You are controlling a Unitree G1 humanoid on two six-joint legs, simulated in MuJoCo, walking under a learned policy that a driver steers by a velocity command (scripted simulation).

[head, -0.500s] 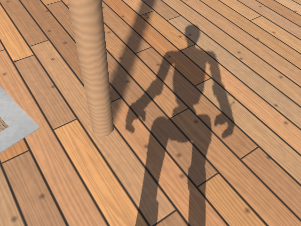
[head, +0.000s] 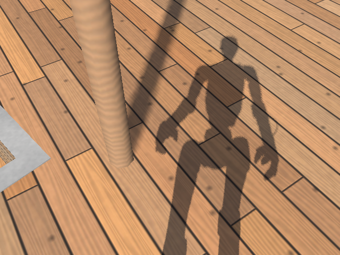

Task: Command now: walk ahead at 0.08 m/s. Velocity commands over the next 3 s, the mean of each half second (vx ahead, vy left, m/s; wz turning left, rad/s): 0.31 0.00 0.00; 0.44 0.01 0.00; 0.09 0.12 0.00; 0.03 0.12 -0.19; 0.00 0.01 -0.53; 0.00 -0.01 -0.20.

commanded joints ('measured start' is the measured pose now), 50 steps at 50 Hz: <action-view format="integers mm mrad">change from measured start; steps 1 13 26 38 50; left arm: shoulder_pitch -17 390 284 366 106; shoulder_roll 132 251 194 80 88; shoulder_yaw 36 89 38 4 22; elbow -23 82 52 18 -91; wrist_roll -12 -17 -3 -17 1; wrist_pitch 0 -98 -80 -84 -65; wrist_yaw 13 -29 21 10 21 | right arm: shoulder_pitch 77 10 -242 211 -43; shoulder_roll -104 -85 -42 -247 -152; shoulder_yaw -25 -16 -17 -84 -33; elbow -8 -90 -154 -48 -3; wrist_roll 7 25 27 13 5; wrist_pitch -10 -134 -119 -136 -144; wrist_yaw -6 5 44 58 32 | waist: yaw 1 158 78 -114 27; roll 3 -237 -67 235 52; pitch -55 -135 73 -431 -25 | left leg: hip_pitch -168 -602 -583 472 -188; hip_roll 34 -57 117 400 154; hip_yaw -30 -71 22 -751 12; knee -79 679 193 -201 -326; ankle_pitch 46 -111 446 -67 746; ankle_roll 39 1 -36 313 213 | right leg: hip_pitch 168 579 234 -326 -177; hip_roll -53 -353 -189 46 -117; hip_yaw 80 743 126 148 46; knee -46 -352 -504 697 199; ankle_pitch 11 -55 186 -332 201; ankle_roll -71 -304 -169 0 54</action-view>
